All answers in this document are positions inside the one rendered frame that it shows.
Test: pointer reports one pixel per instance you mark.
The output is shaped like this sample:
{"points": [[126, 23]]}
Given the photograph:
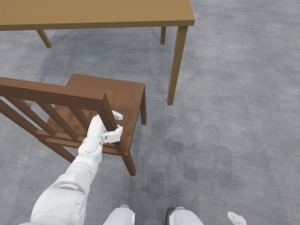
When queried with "table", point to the table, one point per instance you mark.
{"points": [[40, 15]]}

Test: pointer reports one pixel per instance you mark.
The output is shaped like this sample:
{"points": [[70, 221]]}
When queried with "left robot hand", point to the left robot hand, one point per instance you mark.
{"points": [[98, 129]]}

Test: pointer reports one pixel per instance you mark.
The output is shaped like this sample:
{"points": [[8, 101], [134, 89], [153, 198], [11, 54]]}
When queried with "robot left forearm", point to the robot left forearm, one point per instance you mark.
{"points": [[82, 171]]}

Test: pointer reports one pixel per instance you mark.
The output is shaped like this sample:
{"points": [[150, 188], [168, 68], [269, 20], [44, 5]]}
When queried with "right robot thigh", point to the right robot thigh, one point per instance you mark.
{"points": [[184, 217]]}

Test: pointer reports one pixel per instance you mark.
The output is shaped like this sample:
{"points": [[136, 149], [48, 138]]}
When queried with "left robot upper arm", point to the left robot upper arm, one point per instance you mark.
{"points": [[59, 206]]}

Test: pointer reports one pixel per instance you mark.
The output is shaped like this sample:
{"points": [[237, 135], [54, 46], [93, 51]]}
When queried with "chair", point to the chair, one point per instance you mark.
{"points": [[76, 104]]}

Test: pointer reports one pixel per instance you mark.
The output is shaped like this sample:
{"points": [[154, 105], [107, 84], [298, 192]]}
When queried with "left robot shin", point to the left robot shin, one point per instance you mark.
{"points": [[124, 206]]}

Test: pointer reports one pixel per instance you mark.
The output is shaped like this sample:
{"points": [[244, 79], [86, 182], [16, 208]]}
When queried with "right robot hand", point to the right robot hand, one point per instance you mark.
{"points": [[236, 220]]}

